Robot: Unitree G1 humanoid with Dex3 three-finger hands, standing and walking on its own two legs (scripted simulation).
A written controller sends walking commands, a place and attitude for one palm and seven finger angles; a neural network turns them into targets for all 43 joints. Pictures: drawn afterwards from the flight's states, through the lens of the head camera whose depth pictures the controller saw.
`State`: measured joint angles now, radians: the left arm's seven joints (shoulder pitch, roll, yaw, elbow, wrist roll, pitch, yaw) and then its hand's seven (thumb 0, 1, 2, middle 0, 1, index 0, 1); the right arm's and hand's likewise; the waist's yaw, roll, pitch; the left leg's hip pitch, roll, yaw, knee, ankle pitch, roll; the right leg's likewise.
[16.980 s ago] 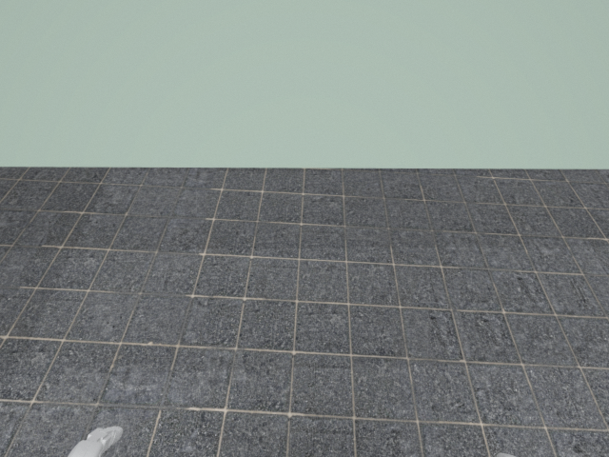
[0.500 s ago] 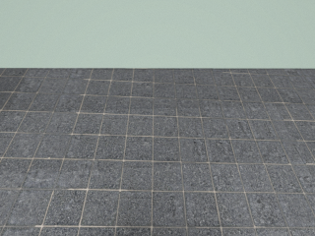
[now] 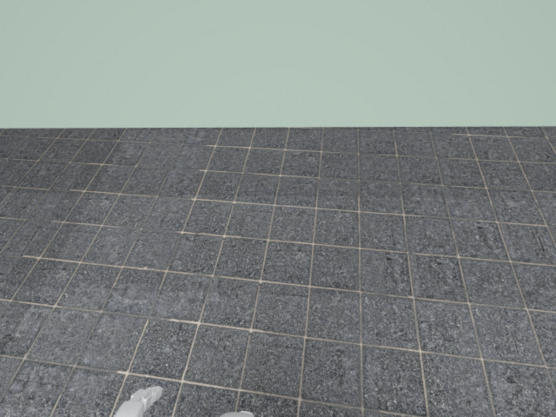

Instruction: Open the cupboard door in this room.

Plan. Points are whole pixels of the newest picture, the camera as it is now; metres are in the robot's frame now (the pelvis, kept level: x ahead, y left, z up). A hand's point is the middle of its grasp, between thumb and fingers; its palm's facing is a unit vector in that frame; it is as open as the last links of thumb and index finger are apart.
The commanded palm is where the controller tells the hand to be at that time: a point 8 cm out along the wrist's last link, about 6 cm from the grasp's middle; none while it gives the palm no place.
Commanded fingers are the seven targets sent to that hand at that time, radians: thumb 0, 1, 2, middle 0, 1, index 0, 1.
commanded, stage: turn or walk to find it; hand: left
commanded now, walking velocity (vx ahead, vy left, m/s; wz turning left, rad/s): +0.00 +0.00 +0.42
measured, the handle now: out of the picture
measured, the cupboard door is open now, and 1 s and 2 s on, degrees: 0 0 0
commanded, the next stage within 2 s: stand and wait in 0.18 s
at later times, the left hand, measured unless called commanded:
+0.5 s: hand out of the picture -0.06 +0.22 -0.18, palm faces +0.14 -0.97 -0.19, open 7.4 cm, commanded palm none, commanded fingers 0.00 0.90 0.90 -0.20 -0.30 -0.20 -0.30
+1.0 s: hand out of the picture +0.05 +0.18 -0.15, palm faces -0.14 -0.95 -0.29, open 7.4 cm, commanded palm none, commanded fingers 0.00 0.90 0.90 -0.20 -0.30 -0.20 -0.30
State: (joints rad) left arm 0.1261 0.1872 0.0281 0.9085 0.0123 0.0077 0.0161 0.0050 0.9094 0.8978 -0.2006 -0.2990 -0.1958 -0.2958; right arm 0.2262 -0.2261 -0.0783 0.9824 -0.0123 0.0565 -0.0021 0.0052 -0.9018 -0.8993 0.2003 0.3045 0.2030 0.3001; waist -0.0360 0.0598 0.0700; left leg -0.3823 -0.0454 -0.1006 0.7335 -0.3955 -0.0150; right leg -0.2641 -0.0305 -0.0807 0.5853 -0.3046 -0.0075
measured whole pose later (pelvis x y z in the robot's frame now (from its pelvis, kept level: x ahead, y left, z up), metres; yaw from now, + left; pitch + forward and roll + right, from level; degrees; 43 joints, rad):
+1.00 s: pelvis -0.05 -0.01 +0.01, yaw -11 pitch -1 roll +2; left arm 0.18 0.21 0.06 0.95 0.02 0.03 0.01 0.00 0.91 0.90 -0.20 -0.30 -0.20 -0.30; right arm 0.15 -0.26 -0.08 0.98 -0.02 0.06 -0.02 0.01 -0.91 -0.90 0.20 0.30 0.20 0.30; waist 0.01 0.02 0.11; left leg -0.45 0.07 0.02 1.10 -0.39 -0.05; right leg -0.29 0.02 -0.03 0.52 -0.22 -0.08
